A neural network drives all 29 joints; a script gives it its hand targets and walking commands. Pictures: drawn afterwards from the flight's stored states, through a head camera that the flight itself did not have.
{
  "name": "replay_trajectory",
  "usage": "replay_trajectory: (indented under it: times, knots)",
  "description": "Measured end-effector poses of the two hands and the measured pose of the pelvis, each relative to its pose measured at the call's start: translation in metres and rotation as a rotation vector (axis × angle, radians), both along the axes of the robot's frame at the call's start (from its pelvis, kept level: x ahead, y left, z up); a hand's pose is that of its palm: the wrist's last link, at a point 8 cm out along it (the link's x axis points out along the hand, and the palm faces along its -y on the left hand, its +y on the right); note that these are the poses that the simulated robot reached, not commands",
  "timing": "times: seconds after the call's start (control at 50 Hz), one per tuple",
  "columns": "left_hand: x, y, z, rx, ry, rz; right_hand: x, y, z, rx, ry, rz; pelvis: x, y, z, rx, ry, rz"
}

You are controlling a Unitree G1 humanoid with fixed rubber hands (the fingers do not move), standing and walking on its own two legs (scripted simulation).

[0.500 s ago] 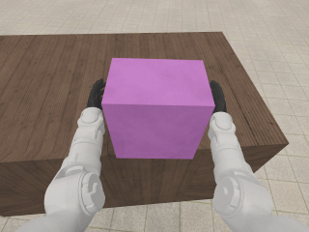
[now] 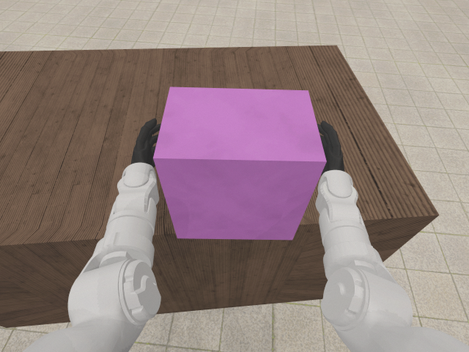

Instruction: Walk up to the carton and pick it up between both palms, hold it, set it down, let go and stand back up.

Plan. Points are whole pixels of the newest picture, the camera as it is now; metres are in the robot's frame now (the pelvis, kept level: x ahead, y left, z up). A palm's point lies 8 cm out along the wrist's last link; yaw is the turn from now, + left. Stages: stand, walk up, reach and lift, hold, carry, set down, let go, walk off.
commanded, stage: set down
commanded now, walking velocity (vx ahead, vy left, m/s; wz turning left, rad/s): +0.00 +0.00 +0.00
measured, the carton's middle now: (237, 170) +0.42 +0.01 +0.04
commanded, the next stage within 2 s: none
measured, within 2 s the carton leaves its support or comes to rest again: neither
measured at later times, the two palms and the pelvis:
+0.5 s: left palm (144, 163) +0.41 +0.17 +0.08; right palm (330, 166) +0.40 -0.16 +0.08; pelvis +0.00 +0.00 +0.00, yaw +0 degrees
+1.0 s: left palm (145, 160) +0.42 +0.18 +0.07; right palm (329, 166) +0.41 -0.16 +0.07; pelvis -0.01 +0.00 -0.01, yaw -1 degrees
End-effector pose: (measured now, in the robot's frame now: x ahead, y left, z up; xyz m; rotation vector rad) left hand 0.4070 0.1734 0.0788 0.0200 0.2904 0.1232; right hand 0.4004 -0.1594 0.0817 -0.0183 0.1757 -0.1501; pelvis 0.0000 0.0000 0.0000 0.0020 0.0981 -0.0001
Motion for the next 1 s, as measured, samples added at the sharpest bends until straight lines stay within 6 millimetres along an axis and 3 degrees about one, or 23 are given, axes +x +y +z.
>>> replay_trajectory:
  times: [0.82, 1.0]
  knots:
    - [0.002, 0.0, -0.003, -0.01, -0.018, 0.003, 0.0, 0.0, 0.0, -0.035, -0.007, 0.004, -0.001, -0.003, 0.0, 0.004, -0.014, -0.004]
    - [0.014, 0.003, -0.01, 0.003, 0.027, 0.023, 0.012, -0.005, -0.014, -0.014, 0.106, 0.04, -0.007, -0.002, -0.006, -0.009, 0.117, -0.023]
